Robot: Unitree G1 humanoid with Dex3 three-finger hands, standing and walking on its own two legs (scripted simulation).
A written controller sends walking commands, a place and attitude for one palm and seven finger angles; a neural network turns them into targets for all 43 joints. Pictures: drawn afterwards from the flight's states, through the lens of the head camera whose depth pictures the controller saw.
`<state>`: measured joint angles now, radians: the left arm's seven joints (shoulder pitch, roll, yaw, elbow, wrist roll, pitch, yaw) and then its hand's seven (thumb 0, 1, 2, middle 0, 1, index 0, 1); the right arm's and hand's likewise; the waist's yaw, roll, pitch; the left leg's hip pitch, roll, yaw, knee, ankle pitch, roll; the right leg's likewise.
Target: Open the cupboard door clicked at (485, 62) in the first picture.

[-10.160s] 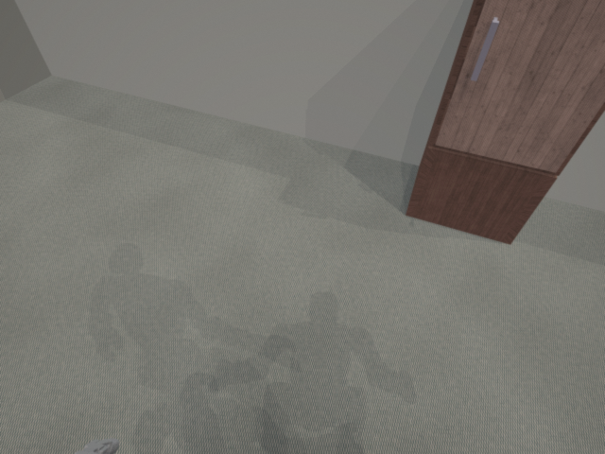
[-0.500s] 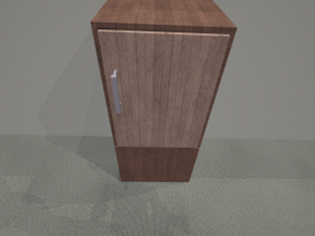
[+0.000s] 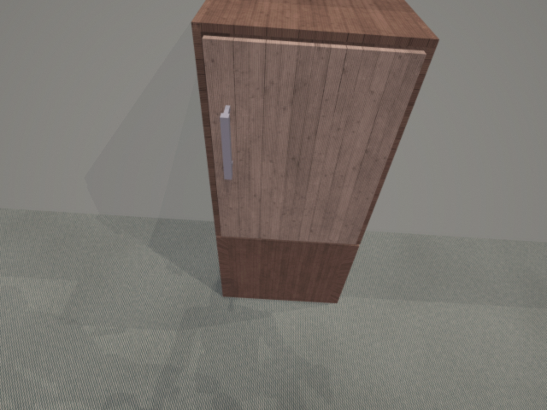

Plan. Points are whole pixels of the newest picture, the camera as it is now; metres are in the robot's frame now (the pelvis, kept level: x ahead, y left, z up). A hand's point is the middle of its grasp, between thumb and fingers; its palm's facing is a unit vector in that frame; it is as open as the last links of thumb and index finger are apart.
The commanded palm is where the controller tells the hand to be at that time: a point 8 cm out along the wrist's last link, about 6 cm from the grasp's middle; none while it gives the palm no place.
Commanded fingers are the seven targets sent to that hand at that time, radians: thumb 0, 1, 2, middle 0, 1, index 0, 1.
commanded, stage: come to a stop and stand still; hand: left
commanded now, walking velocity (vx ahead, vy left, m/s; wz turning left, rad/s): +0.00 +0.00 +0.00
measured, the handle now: (227, 143) +0.66 +0.16 +0.03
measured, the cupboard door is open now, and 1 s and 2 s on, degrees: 0 0 0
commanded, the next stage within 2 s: look again from close up in 0.84 s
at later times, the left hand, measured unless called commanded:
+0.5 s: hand out of the picture -0.10 +0.30 -0.18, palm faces +0.00 -0.95 -0.31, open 7.4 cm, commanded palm none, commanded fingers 0.00 0.90 0.90 -0.20 -0.30 -0.20 -0.30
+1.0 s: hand out of the picture -0.01 +0.25 -0.17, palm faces -0.11 -0.98 -0.14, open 7.3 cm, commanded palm none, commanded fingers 0.00 0.90 0.90 -0.20 -0.30 -0.20 -0.30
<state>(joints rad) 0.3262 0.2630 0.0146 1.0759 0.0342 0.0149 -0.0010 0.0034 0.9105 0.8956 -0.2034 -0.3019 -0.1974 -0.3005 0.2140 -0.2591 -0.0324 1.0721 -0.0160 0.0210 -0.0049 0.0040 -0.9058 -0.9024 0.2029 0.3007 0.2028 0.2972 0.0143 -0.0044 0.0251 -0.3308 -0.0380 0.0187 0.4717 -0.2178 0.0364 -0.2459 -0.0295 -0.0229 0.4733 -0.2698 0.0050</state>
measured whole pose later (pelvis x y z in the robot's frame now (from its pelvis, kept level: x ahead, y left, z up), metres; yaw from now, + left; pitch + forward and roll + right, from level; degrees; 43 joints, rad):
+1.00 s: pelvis -0.09 +0.08 +0.01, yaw -3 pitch +1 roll +0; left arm 0.19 0.18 0.05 0.99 0.03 0.05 -0.03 0.00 0.92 0.90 -0.20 -0.30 -0.19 -0.30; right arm 0.46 -0.09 -0.03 1.11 -0.04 -0.01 -0.04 0.00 -0.90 -0.90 0.21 0.30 0.20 0.30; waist -0.08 -0.03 0.03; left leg -0.19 0.06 0.05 0.39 -0.23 -0.02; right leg -0.43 -0.07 -0.04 0.68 -0.26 0.04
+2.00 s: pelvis +0.01 +0.03 -0.01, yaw +0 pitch +0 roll -1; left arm 0.35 0.13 0.05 1.12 0.03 -0.02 0.00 0.00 0.91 0.90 -0.20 -0.30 -0.20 -0.30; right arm 0.35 -0.13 -0.02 1.16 -0.02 0.01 -0.04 0.00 -0.91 -0.90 0.20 0.30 0.20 0.30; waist 0.00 0.01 0.03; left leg -0.26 0.09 0.08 0.76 -0.49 0.00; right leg -0.14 0.00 -0.12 0.54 -0.41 -0.03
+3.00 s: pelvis +0.13 -0.01 +0.00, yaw -2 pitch +0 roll +0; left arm 0.23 0.19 0.06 1.03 0.03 0.04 0.03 0.00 0.92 0.90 -0.20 -0.30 -0.20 -0.30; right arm 0.13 -0.14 -0.03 0.97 -0.02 0.02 -0.03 0.00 -0.92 -0.90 0.20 0.30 0.20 0.30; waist 0.03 -0.02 0.07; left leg -0.28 -0.01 0.13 0.47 -0.18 0.08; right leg -0.33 -0.05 -0.03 0.88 -0.48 0.03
